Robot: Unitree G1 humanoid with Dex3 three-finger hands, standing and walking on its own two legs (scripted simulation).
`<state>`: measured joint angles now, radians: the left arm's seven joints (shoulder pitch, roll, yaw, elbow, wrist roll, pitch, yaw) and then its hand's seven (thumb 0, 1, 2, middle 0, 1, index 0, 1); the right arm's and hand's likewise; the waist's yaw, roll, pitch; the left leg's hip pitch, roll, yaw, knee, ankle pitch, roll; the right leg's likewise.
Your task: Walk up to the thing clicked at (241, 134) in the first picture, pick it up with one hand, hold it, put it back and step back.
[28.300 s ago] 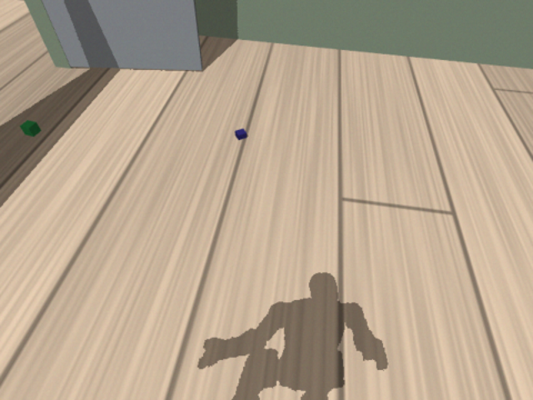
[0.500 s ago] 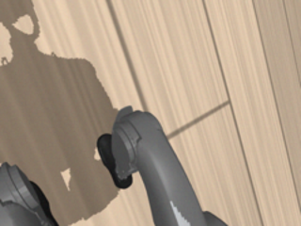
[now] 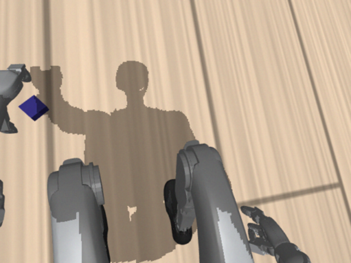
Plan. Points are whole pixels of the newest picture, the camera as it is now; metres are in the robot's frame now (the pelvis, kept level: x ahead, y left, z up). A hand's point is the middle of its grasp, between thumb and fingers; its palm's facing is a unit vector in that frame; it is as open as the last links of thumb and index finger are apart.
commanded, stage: withdraw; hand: left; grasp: from above
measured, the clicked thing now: (34, 108) +0.52 +0.30 -0.33
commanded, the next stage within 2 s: home in 0.14 s
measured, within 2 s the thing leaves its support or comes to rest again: neither
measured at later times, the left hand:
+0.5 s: hand (17, 88) +0.51 +0.28 -0.17, palm faces -0.32 -0.18 -0.93, open 12.6 cm
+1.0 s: hand out of the picture +0.32 +0.25 +0.06, palm faces -0.09 -0.82 -0.56, open 7.6 cm
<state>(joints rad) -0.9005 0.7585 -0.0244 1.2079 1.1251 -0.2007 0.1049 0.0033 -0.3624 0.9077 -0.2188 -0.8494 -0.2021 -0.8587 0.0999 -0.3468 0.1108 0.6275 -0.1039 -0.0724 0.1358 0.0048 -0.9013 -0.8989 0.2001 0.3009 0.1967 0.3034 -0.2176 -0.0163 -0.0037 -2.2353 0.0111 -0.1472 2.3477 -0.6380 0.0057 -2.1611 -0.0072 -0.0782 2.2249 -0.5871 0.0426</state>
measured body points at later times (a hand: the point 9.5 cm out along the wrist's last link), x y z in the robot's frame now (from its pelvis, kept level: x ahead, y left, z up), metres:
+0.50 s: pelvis +0.03 +0.00 -0.01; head +0.28 +0.06 +0.36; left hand +0.52 +0.29 -0.11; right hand +0.04 -0.26 -0.10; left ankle +0.09 +0.12 -0.32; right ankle +0.13 -0.13 -0.32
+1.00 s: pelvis +0.02 +0.00 +0.16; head +0.17 +0.05 +0.58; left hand +0.32 +0.29 +0.09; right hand +0.25 -0.24 +0.07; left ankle +0.09 +0.12 -0.32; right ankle +0.13 -0.13 -0.32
